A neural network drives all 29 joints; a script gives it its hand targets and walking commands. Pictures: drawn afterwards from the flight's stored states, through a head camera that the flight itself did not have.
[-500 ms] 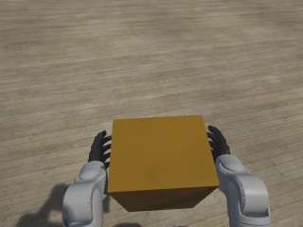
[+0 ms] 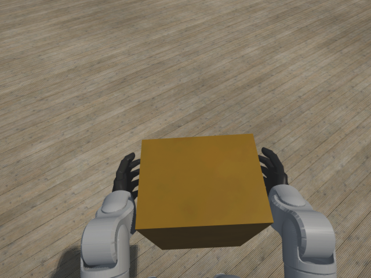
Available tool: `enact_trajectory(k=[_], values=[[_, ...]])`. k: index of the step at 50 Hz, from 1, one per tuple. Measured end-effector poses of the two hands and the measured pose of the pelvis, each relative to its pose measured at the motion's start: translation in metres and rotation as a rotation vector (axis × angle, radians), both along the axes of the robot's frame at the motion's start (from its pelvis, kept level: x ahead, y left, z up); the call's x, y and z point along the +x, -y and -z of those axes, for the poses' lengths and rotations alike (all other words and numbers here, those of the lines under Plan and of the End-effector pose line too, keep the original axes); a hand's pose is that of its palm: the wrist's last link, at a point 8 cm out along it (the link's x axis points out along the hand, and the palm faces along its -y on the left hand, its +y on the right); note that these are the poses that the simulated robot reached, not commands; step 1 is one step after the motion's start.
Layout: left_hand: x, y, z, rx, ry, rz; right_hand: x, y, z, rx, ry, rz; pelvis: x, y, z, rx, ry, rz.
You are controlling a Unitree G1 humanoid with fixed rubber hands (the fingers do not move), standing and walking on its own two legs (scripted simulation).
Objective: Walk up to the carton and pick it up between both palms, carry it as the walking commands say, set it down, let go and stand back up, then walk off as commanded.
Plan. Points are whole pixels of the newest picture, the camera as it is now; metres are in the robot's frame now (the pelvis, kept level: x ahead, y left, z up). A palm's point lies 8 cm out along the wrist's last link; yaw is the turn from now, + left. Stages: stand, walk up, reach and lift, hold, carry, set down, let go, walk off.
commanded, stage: carry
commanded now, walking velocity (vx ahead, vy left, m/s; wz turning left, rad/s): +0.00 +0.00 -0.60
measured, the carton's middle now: (199, 202) +0.27 -0.01 +0.02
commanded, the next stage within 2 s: none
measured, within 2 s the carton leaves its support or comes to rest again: neither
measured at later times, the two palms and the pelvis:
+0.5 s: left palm (195, 206) +0.24 +0.00 +0.07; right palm (363, 261) +0.14 -0.26 +0.06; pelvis -0.06 -0.04 +0.00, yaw -19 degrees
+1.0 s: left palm (229, 232) +0.19 -0.05 +0.09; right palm out of the picture +0.03 -0.28 +0.10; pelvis -0.12 -0.03 +0.01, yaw -36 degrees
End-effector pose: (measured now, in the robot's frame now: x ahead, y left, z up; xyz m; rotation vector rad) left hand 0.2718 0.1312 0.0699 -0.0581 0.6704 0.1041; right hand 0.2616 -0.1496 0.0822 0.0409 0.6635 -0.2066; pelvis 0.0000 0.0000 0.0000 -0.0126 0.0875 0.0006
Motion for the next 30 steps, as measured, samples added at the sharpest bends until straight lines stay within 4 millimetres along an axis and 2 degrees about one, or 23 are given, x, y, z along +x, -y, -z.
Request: enact_trajectory(k=[7, 11, 14, 17, 20, 23, 27, 30], values=[[-0.019, -0.003, -0.001, -0.051, 0.001, 0.008, -0.025, -0.004, -0.012, -0.059, -0.001, 0.002, -0.012, -0.003, -0.002, -0.009, 0.016, 0.091], [-0.024, 0.008, -0.009, -0.055, -0.013, 0.037, -0.042, 0.006, -0.014, -0.064, -0.016, 0.029, -0.019, 0.001, -0.007, -0.028, 0.027, 0.140], [-0.021, 0.026, -0.015, -0.050, 0.005, 0.075, -0.052, 0.023, -0.016, -0.058, 0.003, 0.069, -0.027, 0.008, -0.007, -0.030, 0.026, 0.181], [-0.018, 0.053, -0.017, -0.032, 0.022, 0.124, -0.064, 0.048, -0.011, -0.038, 0.019, 0.121, -0.035, 0.018, -0.002, -0.022, 0.017, 0.228], [-0.019, 0.086, -0.011, 0.002, 0.013, 0.189, -0.081, 0.077, 0.003, -0.004, 0.011, 0.187, -0.043, 0.030, 0.005, -0.028, 0.016, 0.267], [-0.025, 0.116, -0.001, 0.026, -0.037, 0.268, -0.106, 0.101, 0.015, 0.020, -0.038, 0.264, -0.052, 0.037, 0.004, -0.013, 0.017, 0.302], [-0.036, 0.144, 0.006, 0.037, -0.063, 0.362, -0.138, 0.121, 0.017, 0.033, -0.065, 0.358, -0.064, 0.038, -0.001, 0.003, 0.015, 0.350], [-0.042, 0.155, 0.005, 0.024, -0.037, 0.405, -0.153, 0.128, 0.011, 0.024, -0.037, 0.405, -0.073, 0.036, -0.001, 0.005, 0.010, 0.386]])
